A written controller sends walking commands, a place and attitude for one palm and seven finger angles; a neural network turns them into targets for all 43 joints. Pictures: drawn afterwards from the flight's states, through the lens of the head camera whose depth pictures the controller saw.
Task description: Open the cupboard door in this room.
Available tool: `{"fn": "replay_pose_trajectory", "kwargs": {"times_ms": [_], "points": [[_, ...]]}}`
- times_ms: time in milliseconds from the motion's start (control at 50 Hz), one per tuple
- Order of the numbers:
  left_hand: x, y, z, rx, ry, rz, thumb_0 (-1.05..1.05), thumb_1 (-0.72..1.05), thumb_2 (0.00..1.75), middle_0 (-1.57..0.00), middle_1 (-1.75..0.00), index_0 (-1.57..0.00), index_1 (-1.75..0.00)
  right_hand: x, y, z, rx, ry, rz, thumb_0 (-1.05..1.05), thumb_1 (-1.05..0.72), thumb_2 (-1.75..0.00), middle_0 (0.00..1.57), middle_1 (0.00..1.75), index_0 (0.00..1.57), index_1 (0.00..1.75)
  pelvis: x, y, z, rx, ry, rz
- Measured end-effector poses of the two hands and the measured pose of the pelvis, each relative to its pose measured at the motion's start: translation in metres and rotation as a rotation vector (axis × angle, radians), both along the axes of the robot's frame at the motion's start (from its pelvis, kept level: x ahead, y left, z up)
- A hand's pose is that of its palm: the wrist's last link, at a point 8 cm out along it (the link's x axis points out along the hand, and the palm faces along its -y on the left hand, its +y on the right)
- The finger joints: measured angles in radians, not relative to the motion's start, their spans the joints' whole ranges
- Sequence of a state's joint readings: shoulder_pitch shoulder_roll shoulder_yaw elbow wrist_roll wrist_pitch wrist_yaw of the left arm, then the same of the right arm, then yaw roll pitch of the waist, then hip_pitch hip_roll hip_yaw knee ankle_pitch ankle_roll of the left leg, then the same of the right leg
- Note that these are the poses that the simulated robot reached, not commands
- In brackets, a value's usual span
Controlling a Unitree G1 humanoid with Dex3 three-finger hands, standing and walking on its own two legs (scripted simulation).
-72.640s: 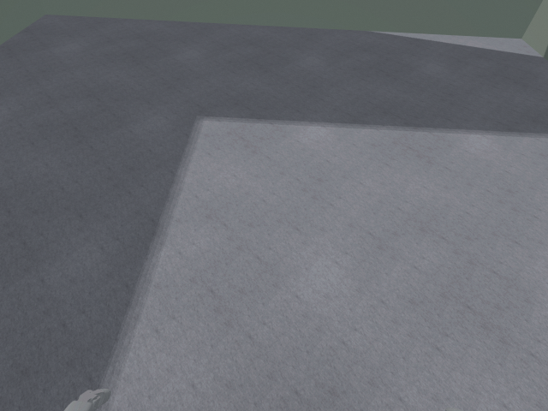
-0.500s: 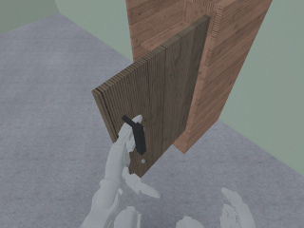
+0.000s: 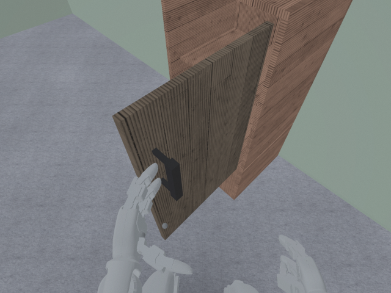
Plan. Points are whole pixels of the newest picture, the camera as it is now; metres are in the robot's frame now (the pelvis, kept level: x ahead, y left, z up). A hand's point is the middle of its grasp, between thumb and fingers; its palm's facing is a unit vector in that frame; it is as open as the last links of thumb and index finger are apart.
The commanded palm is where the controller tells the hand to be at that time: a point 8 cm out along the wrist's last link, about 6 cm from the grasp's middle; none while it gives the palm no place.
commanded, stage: slide the hand sideways off the handle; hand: left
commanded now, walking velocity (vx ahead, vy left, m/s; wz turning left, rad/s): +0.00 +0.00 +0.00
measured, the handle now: (167, 175) +0.34 +0.08 +0.06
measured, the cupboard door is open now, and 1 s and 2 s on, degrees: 92 91 91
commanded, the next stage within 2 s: draw the hand back to the body in 0.46 s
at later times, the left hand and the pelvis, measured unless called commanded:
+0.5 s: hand (136, 254) +0.19 +0.11 +0.05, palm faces +0.02 -1.00 -0.02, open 16.3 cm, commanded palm +0.16 +0.17 +0.05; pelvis +0.00 -0.01 -0.02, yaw +1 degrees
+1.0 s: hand (92, 243) +0.19 +0.16 +0.12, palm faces +0.02 -1.00 -0.04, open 16.3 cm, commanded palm +0.16 +0.22 +0.13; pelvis +0.01 +0.01 +0.02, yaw +1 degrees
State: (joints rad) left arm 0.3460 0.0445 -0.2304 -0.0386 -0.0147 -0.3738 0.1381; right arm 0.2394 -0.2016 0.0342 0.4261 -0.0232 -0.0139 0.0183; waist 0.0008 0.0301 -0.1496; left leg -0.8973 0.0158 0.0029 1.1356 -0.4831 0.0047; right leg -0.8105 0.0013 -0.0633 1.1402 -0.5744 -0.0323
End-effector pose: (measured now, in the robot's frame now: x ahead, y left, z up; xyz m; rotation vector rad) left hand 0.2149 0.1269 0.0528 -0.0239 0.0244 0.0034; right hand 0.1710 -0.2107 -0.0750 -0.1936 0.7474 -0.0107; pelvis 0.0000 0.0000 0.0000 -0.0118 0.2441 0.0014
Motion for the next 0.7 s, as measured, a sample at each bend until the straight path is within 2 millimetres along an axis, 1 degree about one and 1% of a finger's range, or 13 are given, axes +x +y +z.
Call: {"fn": "replay_pose_trajectory", "kwargs": {"times_ms": [160, 320, 440, 500, 620, 700], "points": [[-0.019, 0.014, -0.002, 0.02, 0.008, 0.011, -0.01, -0.5, 0.3, -0.16, -0.31, -0.18, -0.31, 0.014, -0.008, -0.002, -0.014, -0.028, 0.012, 0.01, -0.9, -0.9, 0.2, 0.3, 0.2, 0.3, 0.005, -0.005, -0.006, -0.001, 0.017, 0.008], [-0.037, 0.026, 0.003, 0.028, 0.002, 0.028, -0.01, -0.5, 0.3, -0.15, -0.3, -0.16, -0.3, 0.019, -0.014, -0.006, -0.014, -0.048, 0.002, 0.01, -0.9, -0.9, 0.2, 0.3, 0.2, 0.3, 0.005, -0.01, -0.011, 0.0, 0.025, 0.013], [-0.046, 0.036, -0.003, 0.048, 0.021, 0.017, -0.01, -0.5, 0.3, -0.15, -0.3, -0.15, -0.3, 0.016, -0.018, -0.009, -0.023, -0.052, -0.012, 0.01, -0.9, -0.9, 0.2, 0.3, 0.2, 0.3, 0.001, -0.013, -0.015, -0.004, 0.025, 0.014], [-0.049, 0.041, -0.003, 0.043, 0.015, 0.015, -0.01, -0.5, 0.3, -0.15, -0.3, -0.15, -0.3, 0.013, -0.02, -0.011, -0.029, -0.056, -0.021, 0.01, -0.9, -0.9, 0.2, 0.3, 0.2, 0.3, -0.001, -0.014, -0.017, -0.007, 0.025, 0.015], [-0.048, 0.044, 0.003, 0.029, -0.023, 0.0, -0.01, -0.5, 0.3, -0.15, -0.3, -0.15, -0.3, 0.006, -0.021, -0.011, -0.04, -0.064, -0.037, 0.01, -0.9, -0.9, 0.2, 0.3, 0.2, 0.3, -0.005, -0.011, -0.019, -0.015, 0.021, 0.015], [-0.046, 0.052, 0.016, 0.062, -0.032, -0.014, -0.01, -0.5, 0.3, -0.15, -0.3, -0.15, -0.3, 0.0, -0.018, -0.007, -0.035, -0.06, -0.058, 0.01, -0.9, -0.9, 0.2, 0.3, 0.2, 0.3, -0.006, -0.009, -0.014, -0.017, 0.001, 0.012]]}}
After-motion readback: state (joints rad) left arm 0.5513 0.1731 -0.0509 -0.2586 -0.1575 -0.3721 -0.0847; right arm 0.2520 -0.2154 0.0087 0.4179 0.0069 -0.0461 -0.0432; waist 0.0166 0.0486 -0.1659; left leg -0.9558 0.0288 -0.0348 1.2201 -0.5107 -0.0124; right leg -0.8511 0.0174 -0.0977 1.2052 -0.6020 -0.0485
